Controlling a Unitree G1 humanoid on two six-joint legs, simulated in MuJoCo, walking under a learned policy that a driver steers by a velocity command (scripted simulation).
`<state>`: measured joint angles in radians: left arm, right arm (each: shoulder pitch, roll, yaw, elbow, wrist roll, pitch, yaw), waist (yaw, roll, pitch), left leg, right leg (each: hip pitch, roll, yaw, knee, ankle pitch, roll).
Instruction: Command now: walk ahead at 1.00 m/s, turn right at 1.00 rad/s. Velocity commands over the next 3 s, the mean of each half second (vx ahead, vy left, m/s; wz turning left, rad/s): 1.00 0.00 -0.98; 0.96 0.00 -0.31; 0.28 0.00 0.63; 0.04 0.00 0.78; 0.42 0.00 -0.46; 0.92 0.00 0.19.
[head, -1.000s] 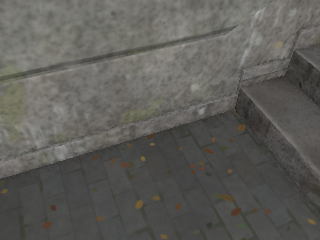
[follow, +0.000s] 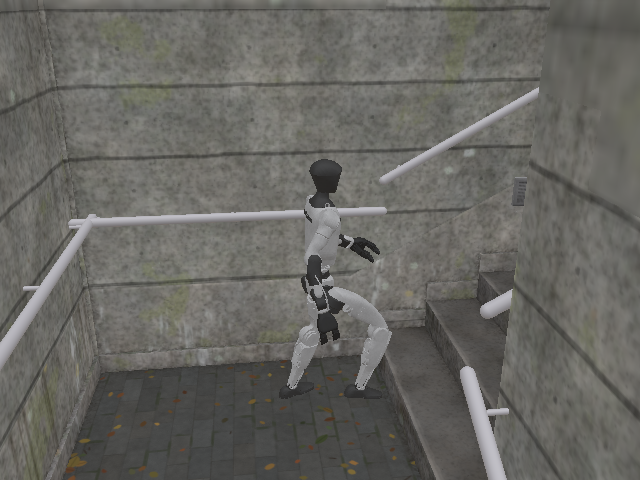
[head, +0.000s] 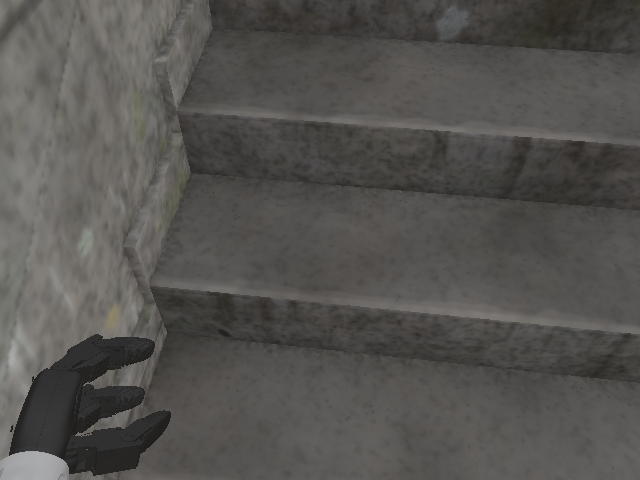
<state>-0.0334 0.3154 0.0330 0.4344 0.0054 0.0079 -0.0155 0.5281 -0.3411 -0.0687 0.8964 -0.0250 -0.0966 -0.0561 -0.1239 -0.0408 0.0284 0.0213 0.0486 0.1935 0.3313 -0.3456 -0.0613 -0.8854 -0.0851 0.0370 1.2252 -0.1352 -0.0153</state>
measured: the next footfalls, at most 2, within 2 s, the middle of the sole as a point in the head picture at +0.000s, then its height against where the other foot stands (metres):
right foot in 0.14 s outside the picture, level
left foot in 0.48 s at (307, 394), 0.17 m higher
